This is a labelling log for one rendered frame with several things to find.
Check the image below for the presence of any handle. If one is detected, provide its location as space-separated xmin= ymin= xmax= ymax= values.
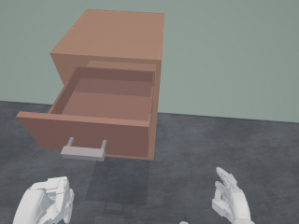
xmin=61 ymin=137 xmax=107 ymax=161

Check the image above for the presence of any right robot hand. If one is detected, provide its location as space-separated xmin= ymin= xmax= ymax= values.
xmin=212 ymin=167 xmax=251 ymax=224

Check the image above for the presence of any left robot hand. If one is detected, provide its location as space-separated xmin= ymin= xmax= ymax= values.
xmin=12 ymin=176 xmax=75 ymax=224

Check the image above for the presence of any drawer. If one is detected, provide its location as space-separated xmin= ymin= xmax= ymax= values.
xmin=16 ymin=66 xmax=155 ymax=158

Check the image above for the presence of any cabinet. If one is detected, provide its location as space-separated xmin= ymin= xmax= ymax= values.
xmin=50 ymin=9 xmax=164 ymax=161

